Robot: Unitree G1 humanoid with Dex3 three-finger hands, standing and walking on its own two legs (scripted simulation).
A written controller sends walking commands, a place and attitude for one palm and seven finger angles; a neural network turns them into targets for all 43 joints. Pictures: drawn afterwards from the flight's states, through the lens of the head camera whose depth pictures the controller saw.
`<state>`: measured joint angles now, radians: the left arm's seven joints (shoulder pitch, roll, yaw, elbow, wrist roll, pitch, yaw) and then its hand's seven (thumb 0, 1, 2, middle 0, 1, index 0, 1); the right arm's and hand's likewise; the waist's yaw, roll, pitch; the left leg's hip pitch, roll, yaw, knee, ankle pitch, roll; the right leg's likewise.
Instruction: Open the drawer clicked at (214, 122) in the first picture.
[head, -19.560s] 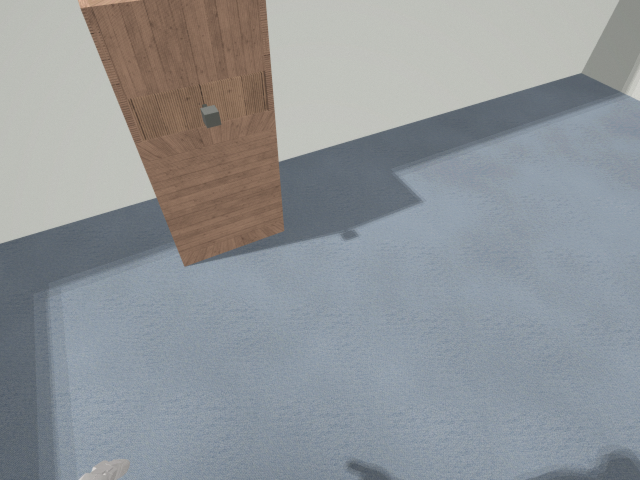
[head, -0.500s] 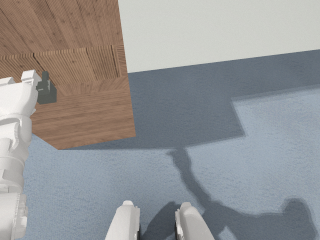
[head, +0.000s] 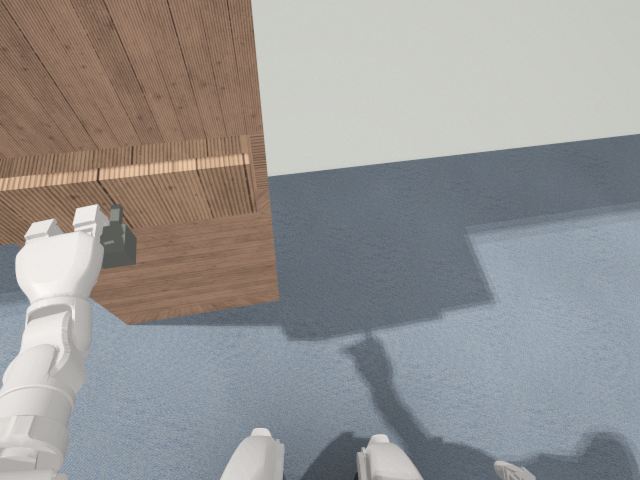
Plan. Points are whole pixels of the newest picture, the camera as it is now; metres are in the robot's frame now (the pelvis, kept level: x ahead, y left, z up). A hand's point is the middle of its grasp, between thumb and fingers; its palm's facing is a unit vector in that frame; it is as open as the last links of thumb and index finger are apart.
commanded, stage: pull the drawer open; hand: left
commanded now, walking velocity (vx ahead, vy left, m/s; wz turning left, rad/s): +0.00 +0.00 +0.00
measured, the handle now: (115, 232) +0.42 +0.30 -0.04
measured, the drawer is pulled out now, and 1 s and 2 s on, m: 0.05 0.16 0.25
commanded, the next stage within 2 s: none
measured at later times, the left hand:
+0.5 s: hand (80, 324) +0.30 +0.31 -0.05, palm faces -0.04 -0.03 -1.00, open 5.5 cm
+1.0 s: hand (78, 364) +0.25 +0.30 -0.05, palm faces -0.02 -0.01 -1.00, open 5.4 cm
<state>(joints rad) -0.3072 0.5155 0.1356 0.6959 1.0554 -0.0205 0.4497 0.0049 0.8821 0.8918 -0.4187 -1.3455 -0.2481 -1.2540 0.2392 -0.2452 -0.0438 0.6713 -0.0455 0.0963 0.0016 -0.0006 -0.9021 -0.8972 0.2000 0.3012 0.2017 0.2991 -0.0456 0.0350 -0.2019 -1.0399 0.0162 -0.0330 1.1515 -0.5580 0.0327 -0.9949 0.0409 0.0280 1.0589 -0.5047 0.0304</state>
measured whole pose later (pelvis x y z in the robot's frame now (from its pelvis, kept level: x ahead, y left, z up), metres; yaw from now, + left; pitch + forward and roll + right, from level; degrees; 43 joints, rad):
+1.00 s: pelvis -0.02 -0.02 +0.00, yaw +1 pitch +21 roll -2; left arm 0.03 0.42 0.11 0.47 1.05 0.03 0.54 0.00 0.88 0.89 -0.42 -1.35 -0.30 -1.27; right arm 0.17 -0.24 -0.04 0.69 -0.05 0.02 -0.02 0.00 -0.90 -0.90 0.20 0.30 0.20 0.30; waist -0.01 0.03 -0.21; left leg -0.98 0.02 -0.02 1.16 -0.54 0.01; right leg -0.96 0.03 0.01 1.10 -0.51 0.02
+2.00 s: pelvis -0.01 -0.02 -0.01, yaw +1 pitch +20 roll -2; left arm 0.44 0.35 0.08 0.14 1.06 0.04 0.60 0.00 0.88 0.89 -0.42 -1.35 -0.27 -1.24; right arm 0.11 -0.23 -0.04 0.62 -0.07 0.02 0.02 0.01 -0.90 -0.90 0.20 0.30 0.20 0.30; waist 0.02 0.03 -0.22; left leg -0.96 0.01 -0.02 1.19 -0.58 0.01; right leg -0.94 0.02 0.01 1.14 -0.55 0.02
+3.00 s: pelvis -0.02 -0.03 -0.02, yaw +2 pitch +21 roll -2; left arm 0.47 0.37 0.09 0.13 1.08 -0.04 0.65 0.00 0.84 0.88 -0.42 -1.34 -0.32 -1.30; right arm 0.07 -0.22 -0.04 0.64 -0.07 0.01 -0.03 0.01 -0.90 -0.90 0.20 0.30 0.20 0.30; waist 0.06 0.02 -0.22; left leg -1.03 0.00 -0.04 1.25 -0.58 -0.01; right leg -1.01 0.01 -0.01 1.22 -0.57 0.00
